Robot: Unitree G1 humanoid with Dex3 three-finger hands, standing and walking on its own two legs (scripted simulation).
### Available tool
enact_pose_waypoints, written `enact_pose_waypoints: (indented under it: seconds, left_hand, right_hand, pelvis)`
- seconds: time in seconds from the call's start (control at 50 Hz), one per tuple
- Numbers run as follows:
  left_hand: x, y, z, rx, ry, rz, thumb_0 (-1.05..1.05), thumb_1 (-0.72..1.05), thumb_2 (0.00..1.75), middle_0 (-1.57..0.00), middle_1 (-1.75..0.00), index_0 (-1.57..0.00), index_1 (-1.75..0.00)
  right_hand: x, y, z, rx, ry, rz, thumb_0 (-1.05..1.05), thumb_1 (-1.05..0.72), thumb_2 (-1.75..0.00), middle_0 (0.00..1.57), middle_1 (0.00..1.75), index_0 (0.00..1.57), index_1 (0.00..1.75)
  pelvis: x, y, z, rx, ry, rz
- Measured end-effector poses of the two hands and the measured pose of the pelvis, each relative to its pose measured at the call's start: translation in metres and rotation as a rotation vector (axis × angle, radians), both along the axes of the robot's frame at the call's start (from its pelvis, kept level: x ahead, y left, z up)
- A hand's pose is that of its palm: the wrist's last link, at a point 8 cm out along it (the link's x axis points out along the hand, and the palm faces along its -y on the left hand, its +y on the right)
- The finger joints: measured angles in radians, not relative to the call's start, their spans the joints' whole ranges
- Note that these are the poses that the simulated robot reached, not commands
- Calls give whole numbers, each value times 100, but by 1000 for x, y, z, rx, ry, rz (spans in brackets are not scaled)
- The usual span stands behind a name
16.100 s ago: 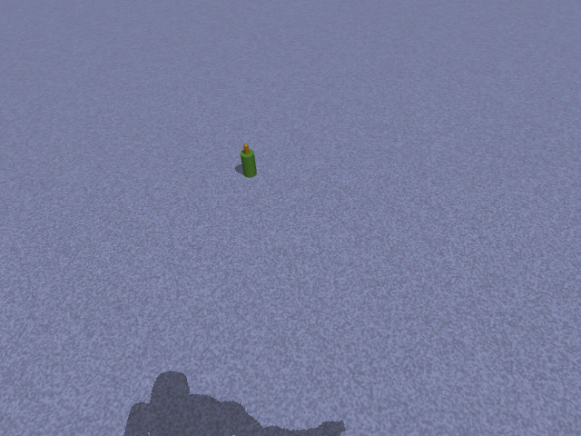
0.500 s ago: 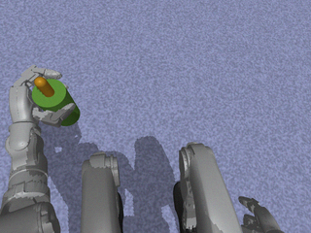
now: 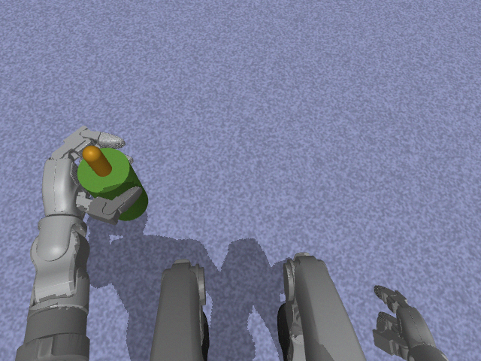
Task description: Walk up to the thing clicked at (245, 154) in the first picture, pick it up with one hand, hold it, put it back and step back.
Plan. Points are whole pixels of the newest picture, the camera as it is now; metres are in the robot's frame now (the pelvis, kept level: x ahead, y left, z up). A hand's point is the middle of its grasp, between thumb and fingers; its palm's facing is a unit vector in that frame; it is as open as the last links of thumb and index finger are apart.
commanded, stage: lift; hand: left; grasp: from the side
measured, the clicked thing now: (112, 181) +0.40 +0.21 +0.00
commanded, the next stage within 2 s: hold in 1.30 s
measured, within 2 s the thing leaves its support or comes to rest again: neither
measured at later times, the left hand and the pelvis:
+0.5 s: hand (54, 135) +0.38 +0.20 +0.16, palm faces +0.09 -0.99 -0.06, open 9.7 cm; pelvis +0.03 +0.00 +0.14, yaw +2 degrees
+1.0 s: hand (28, 102) +0.37 +0.19 +0.23, palm faces +0.08 -1.00 -0.04, open 9.7 cm; pelvis +0.04 +0.00 +0.19, yaw +2 degrees
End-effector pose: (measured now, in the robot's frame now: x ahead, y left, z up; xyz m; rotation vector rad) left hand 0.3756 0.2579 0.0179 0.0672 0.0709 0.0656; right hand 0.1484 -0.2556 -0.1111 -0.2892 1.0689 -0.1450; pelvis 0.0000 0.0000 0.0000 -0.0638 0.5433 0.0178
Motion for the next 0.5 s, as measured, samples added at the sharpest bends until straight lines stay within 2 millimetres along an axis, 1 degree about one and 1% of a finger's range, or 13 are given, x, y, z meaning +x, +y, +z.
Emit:
enact_pose_waypoints:
  seconds: [0.14,0.26,0.36,0.5]
  left_hand:
    - [-10,-2,55,-3,7,23,-2,-39,116,-72,-105,-76,-106]
    - [-18,0,97,-13,16,43,-2,-40,117,-72,-105,-76,-105]
    - [-19,0,123,-5,17,45,-2,-40,117,-72,-105,-76,-105]
    - [-20,-4,151,-16,23,24,-2,-40,117,-72,-105,-76,-105]
  right_hand:
    - [23,7,52,11,-79,-8,1,-91,-89,20,29,20,29]
    - [34,13,96,14,-121,3,1,-91,-89,20,29,20,29]
    - [37,14,125,10,-142,14,1,-91,-89,20,29,20,29]
    - [30,15,153,16,-137,8,1,-91,-89,20,29,20,29]
  pelvis:
    - [11,2,45,2,-47,7]
    - [22,2,83,6,-100,17]
    - [26,3,107,9,-144,26]
    - [32,4,136,14,-196,29]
